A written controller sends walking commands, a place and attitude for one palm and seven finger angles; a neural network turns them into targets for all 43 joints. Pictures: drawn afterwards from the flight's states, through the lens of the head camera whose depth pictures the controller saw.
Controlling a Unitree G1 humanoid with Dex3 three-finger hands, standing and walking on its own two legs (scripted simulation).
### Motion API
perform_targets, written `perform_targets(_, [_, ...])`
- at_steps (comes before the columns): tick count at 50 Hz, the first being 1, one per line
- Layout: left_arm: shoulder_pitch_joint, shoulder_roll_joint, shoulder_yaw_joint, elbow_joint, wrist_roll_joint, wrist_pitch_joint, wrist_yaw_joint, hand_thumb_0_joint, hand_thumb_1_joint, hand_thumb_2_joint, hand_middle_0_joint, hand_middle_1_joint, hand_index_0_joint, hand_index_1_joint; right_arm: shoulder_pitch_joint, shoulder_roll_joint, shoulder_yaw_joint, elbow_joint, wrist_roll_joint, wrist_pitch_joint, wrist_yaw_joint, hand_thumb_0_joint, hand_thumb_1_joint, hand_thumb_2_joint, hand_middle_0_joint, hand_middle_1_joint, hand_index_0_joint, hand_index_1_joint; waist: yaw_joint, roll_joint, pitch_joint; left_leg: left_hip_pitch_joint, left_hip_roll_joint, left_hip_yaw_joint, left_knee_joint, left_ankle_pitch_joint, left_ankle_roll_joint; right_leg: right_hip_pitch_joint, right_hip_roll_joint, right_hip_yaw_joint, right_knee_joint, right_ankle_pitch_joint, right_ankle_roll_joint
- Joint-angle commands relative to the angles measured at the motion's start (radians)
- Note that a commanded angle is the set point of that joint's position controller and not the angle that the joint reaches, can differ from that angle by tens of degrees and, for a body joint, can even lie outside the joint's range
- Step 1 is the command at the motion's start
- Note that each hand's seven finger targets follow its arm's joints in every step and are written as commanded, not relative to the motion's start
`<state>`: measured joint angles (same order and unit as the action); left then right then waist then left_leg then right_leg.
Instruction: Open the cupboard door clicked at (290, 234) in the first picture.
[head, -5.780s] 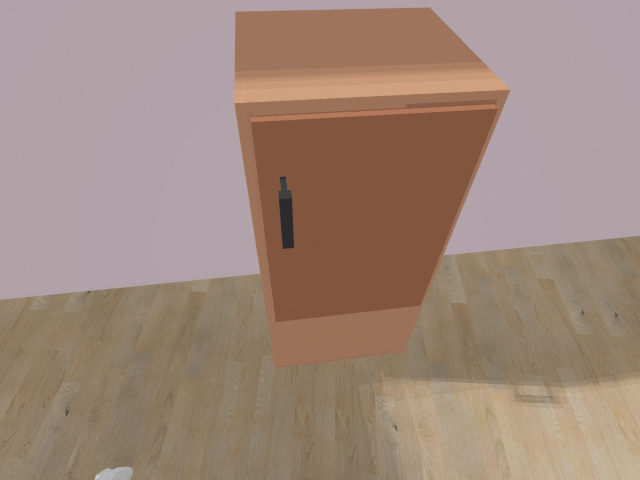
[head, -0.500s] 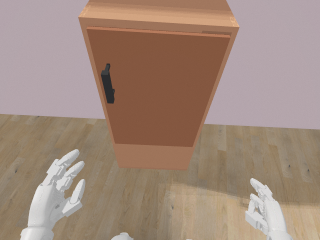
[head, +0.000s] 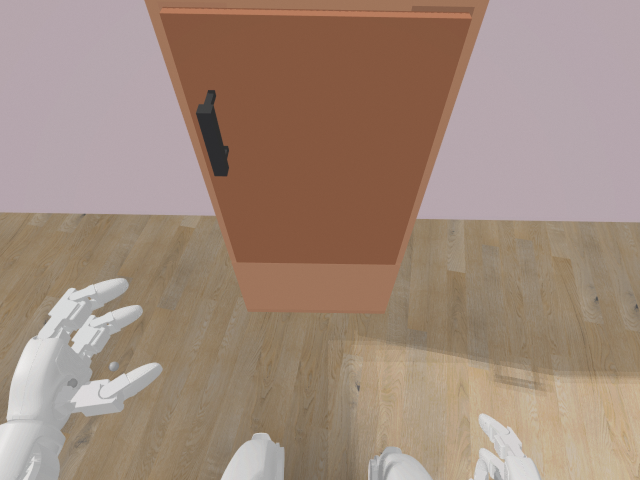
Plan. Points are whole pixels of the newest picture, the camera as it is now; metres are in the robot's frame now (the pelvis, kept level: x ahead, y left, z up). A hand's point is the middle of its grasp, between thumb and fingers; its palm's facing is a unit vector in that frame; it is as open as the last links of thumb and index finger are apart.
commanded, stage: raise the hand with hooked fingers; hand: left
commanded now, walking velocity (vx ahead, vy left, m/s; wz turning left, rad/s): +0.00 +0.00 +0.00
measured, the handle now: (216, 134) +0.60 +0.19 +0.07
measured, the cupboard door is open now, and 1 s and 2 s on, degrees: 0 0 0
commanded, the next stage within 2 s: move the hooked fingers beside the handle in 1.26 s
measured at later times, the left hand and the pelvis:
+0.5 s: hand (64, 334) +0.26 +0.29 +0.06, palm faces +0.06 -1.00 -0.04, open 13.7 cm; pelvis +0.01 +0.03 +0.01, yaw +1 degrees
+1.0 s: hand (81, 290) +0.31 +0.29 +0.08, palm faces +0.02 -1.00 -0.02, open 14.0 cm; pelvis +0.02 +0.02 +0.02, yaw +0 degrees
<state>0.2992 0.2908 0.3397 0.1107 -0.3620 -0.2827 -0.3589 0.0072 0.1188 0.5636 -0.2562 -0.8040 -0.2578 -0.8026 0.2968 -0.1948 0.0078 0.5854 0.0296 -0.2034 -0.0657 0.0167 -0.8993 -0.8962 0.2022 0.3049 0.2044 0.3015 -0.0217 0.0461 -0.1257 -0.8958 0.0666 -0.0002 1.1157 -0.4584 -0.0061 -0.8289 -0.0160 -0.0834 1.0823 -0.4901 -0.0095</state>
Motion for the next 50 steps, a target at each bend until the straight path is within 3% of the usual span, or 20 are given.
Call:
perform_targets(1, [-0.086,0.133,0.050,-0.157,0.003,-0.197,0.029,0.000,-0.103,0.470,-0.272,-0.945,-0.272,-0.945,-0.104,-0.171,-0.067,-0.156,-0.002,-0.086,-0.002,0.000,-0.900,-0.900,0.200,0.300,0.200,0.300,0.011,-0.064,-0.141,0.100,-0.056,-0.034,-0.137,0.093,0.029,0.051,0.032,0.060,-0.186,-0.028,-0.001])
perform_targets(4, [-0.154,0.148,0.010,-0.106,0.015,-0.226,-0.036,0.000,-0.173,0.440,-0.277,-0.990,-0.277,-0.990,-0.067,-0.203,-0.068,-0.144,0.007,-0.101,-0.011,0.000,-0.900,-0.900,0.200,0.300,0.200,0.300,-0.017,-0.042,-0.140,0.106,-0.059,-0.037,-0.152,0.008,0.033,0.012,0.026,0.064,-0.195,-0.093,-0.002])
perform_targets(8, [-0.198,0.248,0.072,-0.162,-0.010,-0.195,-0.092,0.000,-0.267,0.400,-0.283,-1.050,-0.283,-1.050,-0.058,-0.222,-0.066,-0.159,0.018,-0.111,-0.023,0.000,-0.900,-0.900,0.200,0.300,0.200,0.300,0.014,0.048,-0.233,0.202,-0.060,-0.046,-0.203,0.034,0.034,0.076,0.030,0.047,-0.190,-0.017,-0.014])
perform_targets(11, [-0.187,0.304,0.148,-0.197,-0.026,-0.173,-0.067,0.000,-0.337,0.370,-0.288,-1.095,-0.288,-1.095,-0.055,-0.220,-0.061,-0.164,0.013,-0.110,-0.024,0.000,-0.900,-0.900,0.200,0.300,0.200,0.300,0.043,0.078,-0.264,0.264,-0.055,-0.064,-0.233,0.114,0.027,0.112,0.043,0.017,-0.172,0.065,-0.023])
perform_targets(15, [-0.172,0.246,0.136,-0.172,-0.029,-0.152,-0.015,0.000,-0.430,0.330,-0.295,-1.155,-0.295,-1.155,-0.062,-0.210,-0.055,-0.166,0.009,-0.094,-0.011,0.000,-0.900,-0.900,0.200,0.300,0.200,0.300,0.041,0.110,-0.215,0.299,-0.050,-0.073,-0.262,0.152,0.011,0.103,0.045,-0.012,-0.171,0.110,-0.020])
perform_targets(19, [-0.201,0.207,0.075,-0.058,0.000,-0.089,-0.032,0.000,-0.500,0.300,-0.300,-1.200,-0.300,-1.200,-0.047,-0.221,-0.051,-0.176,0.010,-0.072,-0.001,0.000,-0.900,-0.900,0.200,0.300,0.200,0.300,0.009,0.065,-0.139,0.277,-0.046,-0.075,-0.275,0.124,0.007,0.074,0.047,-0.021,-0.193,0.109,-0.014])
perform_targets(22, [-0.289,0.230,0.061,-0.033,0.015,-0.057,-0.071,0.000,-0.500,0.300,-0.300,-1.200,-0.300,-1.200,-0.034,-0.234,-0.048,-0.186,0.015,-0.062,-0.006,0.000,-0.900,-0.900,0.200,0.300,0.200,0.300,-0.005,0.052,-0.148,0.293,-0.044,-0.081,-0.283,0.123,0.009,0.077,0.053,-0.018,-0.203,0.114,-0.015])
perform_targets(25, [-0.386,0.278,0.090,-0.066,0.012,-0.059,-0.090,0.000,-0.500,0.300,-0.300,-1.200,-0.300,-1.200,-0.039,-0.235,-0.046,-0.191,0.011,-0.063,-0.014,0.000,-0.900,-0.900,0.200,0.300,0.200,0.300,-0.001,0.062,-0.198,0.337,-0.046,-0.088,-0.286,0.158,0.009,0.097,0.052,-0.015,-0.208,0.129,-0.019])
perform_targets(28, [-0.440,0.332,0.142,-0.102,0.001,-0.094,-0.094,0.000,-0.500,0.300,-0.300,-1.200,-0.300,-1.200,-0.035,-0.229,-0.040,-0.179,0.007,-0.067,-0.018,0.000,-0.900,-0.900,0.200,0.300,0.200,0.300,0.011,0.113,-0.258,0.415,-0.042,-0.092,-0.281,0.237,-0.002,0.105,0.056,-0.012,-0.204,0.158,-0.026])
perform_targets(31, [-0.430,0.369,0.188,-0.038,-0.005,-0.105,-0.090,0.000,-0.500,0.300,-0.300,-1.200,-0.300,-1.200,-0.033,-0.229,-0.035,-0.169,0.002,-0.063,-0.020,0.000,-0.900,-0.900,0.200,0.300,0.200,0.300,0.027,0.098,-0.243,0.399,-0.042,-0.095,-0.282,0.271,-0.006,0.124,0.060,-0.013,-0.203,0.172,-0.030])
perform_targets(35, [-0.460,0.344,0.169,0.071,-0.012,-0.064,-0.121,0.000,-0.500,0.300,-0.300,-1.200,-0.300,-1.200,-0.034,-0.232,-0.035,-0.160,0.010,-0.046,-0.024,0.000,-0.900,-0.900,0.200,0.300,0.200,0.300,0.010,0.074,-0.210,0.369,-0.046,-0.076,-0.294,0.230,0.003,0.130,0.052,-0.011,-0.229,0.171,-0.020])
perform_targets(38, [-0.488,0.362,0.166,0.108,-0.012,-0.032,-0.153,0.000,-0.500,0.300,-0.300,-1.200,-0.300,-1.200,-0.022,-0.240,-0.038,-0.162,0.014,-0.039,-0.025,0.000,-0.900,-0.900,0.200,0.300,0.200,0.300,0.011,0.081,-0.232,0.383,-0.047,-0.064,-0.293,0.270,0.008,0.153,0.052,-0.007,-0.242,0.202,-0.020])
perform_targets(41, [-0.441,0.344,0.160,0.128,-0.026,-0.026,-0.171,0.000,-0.500,0.300,-0.300,-1.200,-0.300,-1.200,-0.016,-0.240,-0.042,-0.176,0.010,-0.041,-0.019,0.000,-0.900,-0.900,0.200,0.300,0.200,0.300,0.022,0.022,-0.246,0.365,-0.053,-0.057,-0.281,0.313,0.015,0.189,0.058,-0.005,-0.243,0.244,-0.022])
perform_targets(46, [-0.474,0.379,0.200,0.089,-0.032,-0.078,-0.147,0.000,-0.500,0.300,-0.300,-1.200,-0.300,-1.200,-0.013,-0.240,-0.048,-0.173,0.004,-0.034,-0.011,0.000,-0.900,-0.900,0.200,0.300,0.200,0.300,0.022,0.032,-0.233,0.345,-0.056,-0.043,-0.268,0.296,0.018,0.184,0.058,0.004,-0.238,0.244,-0.021])
perform_targets(47, [-0.474,0.393,0.217,0.083,-0.031,-0.089,-0.140,0.000,-0.500,0.300,-0.300,-1.200,-0.300,-1.200,-0.009,-0.237,-0.047,-0.172,0.003,-0.033,-0.008,0.000,-0.900,-0.900,0.200,0.300,0.200,0.300,0.024,0.034,-0.260,0.350,-0.057,-0.043,-0.269,0.308,0.017,0.197,0.057,0.006,-0.233,0.253,-0.019])
perform_targets(50, [-0.462,0.375,0.208,0.094,-0.026,-0.109,-0.127,0.000,-0.500,0.300,-0.300,-1.200,-0.300,-1.200,-0.010,-0.231,-0.049,-0.170,0.006,-0.026,-0.007,0.000,-0.900,-0.900,0.200,0.300,0.200,0.300,0.020,0.060,-0.241,0.341,-0.058,-0.028,-0.263,0.289,0.020,0.190,0.052,0.016,-0.239,0.248,-0.015])
